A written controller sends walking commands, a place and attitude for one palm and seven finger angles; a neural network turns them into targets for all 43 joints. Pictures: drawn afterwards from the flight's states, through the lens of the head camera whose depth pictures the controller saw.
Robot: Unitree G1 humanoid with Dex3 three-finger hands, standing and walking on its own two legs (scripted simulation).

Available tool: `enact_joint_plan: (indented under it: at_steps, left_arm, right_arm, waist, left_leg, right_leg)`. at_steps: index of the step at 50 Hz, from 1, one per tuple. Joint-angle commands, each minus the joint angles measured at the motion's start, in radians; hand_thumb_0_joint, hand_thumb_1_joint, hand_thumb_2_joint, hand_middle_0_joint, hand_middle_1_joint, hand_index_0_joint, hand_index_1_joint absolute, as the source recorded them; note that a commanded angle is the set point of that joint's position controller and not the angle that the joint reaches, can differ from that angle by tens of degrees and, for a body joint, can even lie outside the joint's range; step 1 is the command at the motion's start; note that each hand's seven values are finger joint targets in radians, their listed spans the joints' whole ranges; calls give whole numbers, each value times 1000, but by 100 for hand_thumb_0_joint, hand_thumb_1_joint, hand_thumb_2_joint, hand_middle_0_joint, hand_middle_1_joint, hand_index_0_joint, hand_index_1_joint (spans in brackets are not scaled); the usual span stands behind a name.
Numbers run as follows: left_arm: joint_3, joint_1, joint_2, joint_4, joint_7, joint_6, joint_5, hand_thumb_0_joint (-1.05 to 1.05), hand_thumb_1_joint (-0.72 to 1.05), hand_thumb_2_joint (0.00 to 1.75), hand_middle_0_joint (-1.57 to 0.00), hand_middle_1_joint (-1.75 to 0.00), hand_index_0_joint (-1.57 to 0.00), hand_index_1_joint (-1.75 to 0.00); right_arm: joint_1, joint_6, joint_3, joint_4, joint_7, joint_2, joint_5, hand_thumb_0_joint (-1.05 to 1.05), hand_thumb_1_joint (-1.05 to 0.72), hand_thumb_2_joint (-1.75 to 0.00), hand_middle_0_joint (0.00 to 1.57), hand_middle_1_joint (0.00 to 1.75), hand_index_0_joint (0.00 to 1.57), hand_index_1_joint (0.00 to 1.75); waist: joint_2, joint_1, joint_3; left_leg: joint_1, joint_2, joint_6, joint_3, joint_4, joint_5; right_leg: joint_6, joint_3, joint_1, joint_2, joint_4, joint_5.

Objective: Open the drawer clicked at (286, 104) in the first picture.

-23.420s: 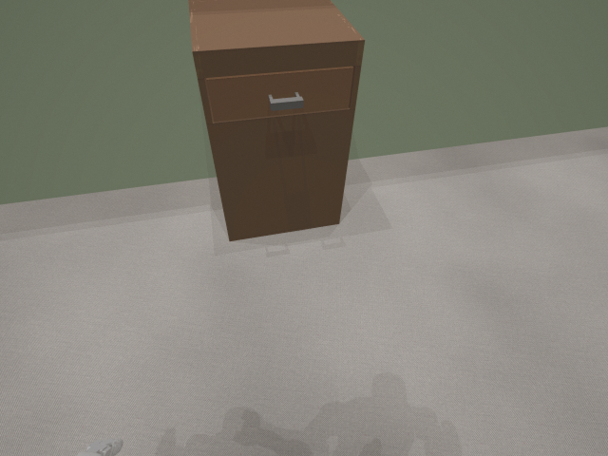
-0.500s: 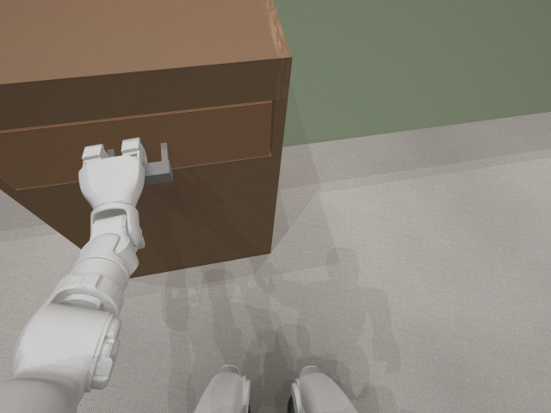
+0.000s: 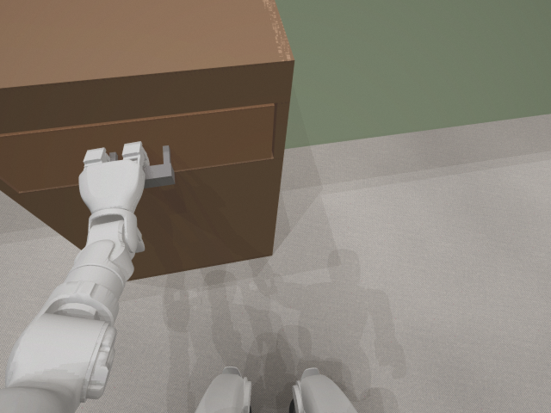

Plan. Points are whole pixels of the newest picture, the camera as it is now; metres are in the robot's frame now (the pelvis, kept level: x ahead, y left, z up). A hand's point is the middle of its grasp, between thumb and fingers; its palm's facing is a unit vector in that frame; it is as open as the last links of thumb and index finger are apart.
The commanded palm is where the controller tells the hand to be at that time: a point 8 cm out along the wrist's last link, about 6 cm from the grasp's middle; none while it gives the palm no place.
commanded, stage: close the thumb around the handle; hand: left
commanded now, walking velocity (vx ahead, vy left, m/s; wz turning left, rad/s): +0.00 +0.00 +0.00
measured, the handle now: (140, 166) +0.50 +0.22 -0.02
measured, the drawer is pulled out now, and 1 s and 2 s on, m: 0.00 0.01 0.07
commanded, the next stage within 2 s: pull the drawer open in 0.64 s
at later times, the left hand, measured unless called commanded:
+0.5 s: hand (127, 200) +0.45 +0.24 -0.04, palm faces -0.04 -0.03 -1.00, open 6.4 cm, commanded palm +0.43 +0.22 +0.02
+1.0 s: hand (127, 205) +0.44 +0.24 -0.04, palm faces -0.05 -0.06 -1.00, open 5.6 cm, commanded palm +0.40 +0.21 +0.02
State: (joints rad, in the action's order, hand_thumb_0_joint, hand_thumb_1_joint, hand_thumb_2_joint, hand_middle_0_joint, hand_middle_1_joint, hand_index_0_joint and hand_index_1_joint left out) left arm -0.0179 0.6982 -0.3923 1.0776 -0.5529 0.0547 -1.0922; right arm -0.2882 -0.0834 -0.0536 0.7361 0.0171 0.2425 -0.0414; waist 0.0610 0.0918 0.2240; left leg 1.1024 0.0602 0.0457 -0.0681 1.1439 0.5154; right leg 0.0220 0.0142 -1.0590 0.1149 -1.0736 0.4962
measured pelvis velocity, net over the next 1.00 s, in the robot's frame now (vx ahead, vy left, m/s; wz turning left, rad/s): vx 0.01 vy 0.00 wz -0.02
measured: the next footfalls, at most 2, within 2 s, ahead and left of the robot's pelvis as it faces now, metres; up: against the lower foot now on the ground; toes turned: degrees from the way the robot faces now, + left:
none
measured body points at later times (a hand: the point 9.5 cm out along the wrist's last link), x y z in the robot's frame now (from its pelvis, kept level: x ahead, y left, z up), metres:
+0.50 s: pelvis +0.00 +0.00 +0.00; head +0.13 +0.01 +0.43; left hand +0.44 +0.24 +0.01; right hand +0.04 -0.27 -0.13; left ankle +0.00 +0.09 -0.65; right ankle +0.00 -0.11 -0.65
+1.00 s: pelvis +0.01 +0.00 +0.01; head +0.13 +0.01 +0.44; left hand +0.43 +0.24 +0.01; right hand +0.04 -0.26 -0.12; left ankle +0.00 +0.09 -0.65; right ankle +0.00 -0.11 -0.65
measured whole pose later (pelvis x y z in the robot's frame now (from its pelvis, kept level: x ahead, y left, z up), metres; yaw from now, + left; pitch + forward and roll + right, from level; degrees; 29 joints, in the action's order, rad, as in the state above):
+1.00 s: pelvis +0.01 +0.00 +0.01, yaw -1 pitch +27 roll -3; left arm -0.02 0.59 -0.38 0.98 -0.53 0.05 -1.07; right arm -0.31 -0.10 -0.06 0.72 0.03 0.23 -0.03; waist 0.06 0.08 0.23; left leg 1.05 0.05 0.05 -0.04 1.10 0.52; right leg 0.02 0.04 -1.01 0.12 -1.03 0.49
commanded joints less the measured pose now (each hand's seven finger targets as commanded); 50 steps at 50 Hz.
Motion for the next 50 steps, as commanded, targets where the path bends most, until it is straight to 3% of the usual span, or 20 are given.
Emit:
enact_joint_plan:
  at_steps: [1, 6, 9, 10, 11, 14, 18, 22, 30, 31, 32, 34, 37, 40, 45, 50]
  left_arm:
    - [12, 373, -167, -161, -28, 5, -9, 0, -28, 40, -32, -122, -32, -122]
    - [21, 361, -186, -131, -14, -10, -9, 0, 0, 52, -34, -125, -34, -125]
    - [13, 398, -180, -153, -13, -28, -12, 0, 17, 59, -35, -127, -35, -127]
    - [32, 365, -195, -152, -16, -31, -15, 0, 23, 61, -35, -128, -35, -128]
    - [18, 365, -174, -149, -19, -31, -15, 0, 28, 64, -36, -128, -36, -128]
    - [21, 373, -168, -166, -23, -37, -8, 0, 45, 71, -37, -130, -37, -130]
    - [23, 376, -178, -149, -30, -28, -10, 0, 68, 80, -38, -133, -38, -133]
    - [42, 374, -209, -148, -30, -17, -10, 0, 90, 90, -40, -135, -40, -135]
    - [31, 398, -210, -132, -21, -20, -10, 0, 90, 90, -40, -135, -40, -135]
    - [38, 379, -210, -146, -22, -24, -9, 0, 90, 90, -40, -135, -40, -135]
    - [40, 383, -213, -145, -24, -26, -13, 0, 90, 90, -40, -135, -40, -135]
    - [38, 383, -204, -156, -21, -26, -5, 0, 90, 90, -40, -135, -40, -135]
    - [45, 375, -220, -139, -22, -26, -9, 0, 90, 90, -40, -135, -40, -135]
    - [38, 288, -179, -172, -19, -31, -3, 0, 90, 90, -40, -135, -40, -135]
    - [10, 158, -107, -220, -15, -34, 13, 0, 90, 90, -40, -135, -40, -135]
    - [14, 59, -93, -310, -24, -34, 17, 0, 90, 90, -40, -135, -40, -135]
  right_arm:
    - [-140, 12, -49, -56, -15, 157, 3, 0, -90, -90, 20, 30, 20, 30]
    - [-134, 16, -42, -59, -21, 156, 3, 0, -90, -90, 20, 30, 20, 30]
    - [-137, 23, -43, -58, -20, 155, 1, 0, -90, -90, 20, 30, 20, 30]
    - [-138, 21, -44, -60, -19, 156, 1, 0, -90, -90, 20, 30, 20, 30]
    - [-135, 20, -46, -64, -19, 155, 1, 0, -90, -90, 20, 30, 20, 30]
    - [-140, 22, -48, -61, -15, 153, -3, 0, -90, -90, 20, 30, 20, 30]
    - [-142, 18, -48, -57, -16, 155, -1, 0, -90, -90, 20, 30, 20, 30]
    - [-141, 15, -46, -55, -15, 158, 1, 0, -90, -90, 20, 30, 20, 30]
    - [-142, 17, -42, -59, -19, 161, 3, 0, -90, -90, 20, 30, 20, 30]
    - [-141, 18, -43, -62, -19, 160, 3, 0, -90, -90, 20, 30, 20, 30]
    - [-140, 16, -45, -61, -20, 160, 2, 0, -90, -90, 20, 30, 20, 30]
    - [-140, 18, -45, -61, -18, 159, 0, 0, -90, -90, 20, 30, 20, 30]
    - [-140, 17, -42, -60, -19, 162, 3, 0, -90, -90, 20, 30, 20, 30]
    - [-135, 16, -47, -74, -14, 154, 3, 0, -90, -90, 20, 30, 20, 30]
    - [-119, 9, -52, -94, -5, 145, 8, 0, -90, -90, 20, 30, 20, 30]
    - [-102, 4, -56, -105, -1, 142, 11, 0, -90, -90, 20, 30, 20, 30]
  waist:
    - [61, 30, 445]
    - [26, 34, 406]
    - [47, 40, 416]
    - [63, 22, 432]
    - [48, 34, 420]
    - [50, 32, 451]
    - [21, 42, 432]
    - [37, 30, 440]
    - [30, 41, 416]
    - [51, 27, 436]
    - [33, 33, 444]
    - [54, 31, 457]
    - [33, 31, 425]
    - [58, 1, 477]
    - [36, -18, 460]
    - [27, -36, 454]
  left_leg:
    - [-458, -53, -18, 1, -121, -492]
    - [-414, -49, -10, 5, -124, -439]
    - [-414, -50, -11, 1, -119, -447]
    - [-428, -50, -14, 2, -118, -465]
    - [-433, -53, -14, 0, -115, -470]
    - [-442, -52, -16, -3, -108, -491]
    - [-408, -49, -10, 7, -105, -466]
    - [-407, -48, -10, 12, -109, -459]
    - [-391, -47, -8, 6, -116, -426]
    - [-404, -47, -10, 7, -117, -438]
    - [-412, -50, -10, 4, -114, -444]
    - [-425, -49, -13, 3, -111, -463]
    - [-398, -49, -10, 6, -114, -438]
    - [-453, -51, -15, 9, -119, -508]
    - [-491, -61, -22, 4, -138, -551]
    - [-514, -66, -20, 11, -152, -614]
  right_leg:
    - [23, -42, 157, -33, 118, -371]
    - [22, -37, 164, -34, 126, -350]
    - [25, -38, 155, -36, 117, -353]
    - [26, -38, 155, -34, 111, -357]
    - [24, -40, 143, -33, 115, -357]
    - [25, -42, 149, -32, 106, -370]
    - [19, -35, 166, -34, 115, -384]
    - [20, -34, 176, -35, 113, -381]
    - [20, -35, 161, -36, 117, -349]
    - [22, -36, 166, -35, 113, -351]
    - [21, -36, 164, -34, 114, -355]
    - [23, -38, 162, -34, 108, -364]
    - [22, -37, 162, -34, 113, -351]
    - [24, -38, 191, -32, 108, -396]
    - [25, -47, 209, -28, 121, -403]
    - [24, -40, 256, -32, 132, -467]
